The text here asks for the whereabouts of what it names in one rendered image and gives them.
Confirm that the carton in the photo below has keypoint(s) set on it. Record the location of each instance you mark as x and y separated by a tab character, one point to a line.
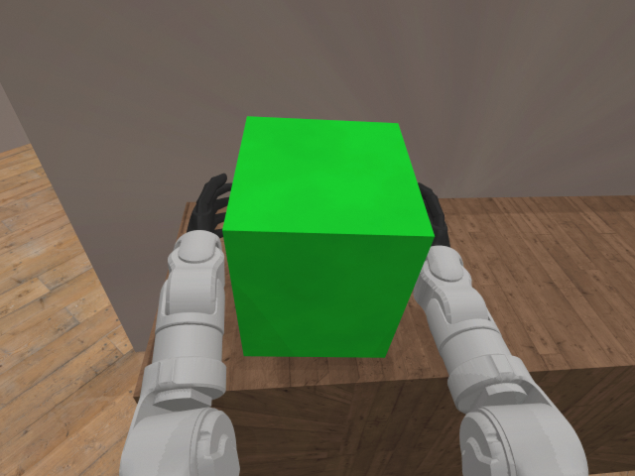
325	234

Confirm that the right robot hand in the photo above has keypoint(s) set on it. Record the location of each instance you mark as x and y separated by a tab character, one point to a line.
436	216

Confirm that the robot left forearm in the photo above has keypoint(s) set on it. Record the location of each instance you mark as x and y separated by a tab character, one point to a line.
186	371

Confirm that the left robot hand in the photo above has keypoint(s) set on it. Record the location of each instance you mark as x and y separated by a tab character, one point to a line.
203	216

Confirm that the robot right forearm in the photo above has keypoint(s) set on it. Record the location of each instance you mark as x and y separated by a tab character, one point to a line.
482	372

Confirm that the pedestal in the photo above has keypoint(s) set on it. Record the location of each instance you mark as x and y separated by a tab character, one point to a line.
557	274

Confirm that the robot left upper arm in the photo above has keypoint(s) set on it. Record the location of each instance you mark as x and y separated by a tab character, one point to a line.
198	442

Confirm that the robot right upper arm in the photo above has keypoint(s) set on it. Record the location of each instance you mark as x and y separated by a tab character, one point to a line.
519	440

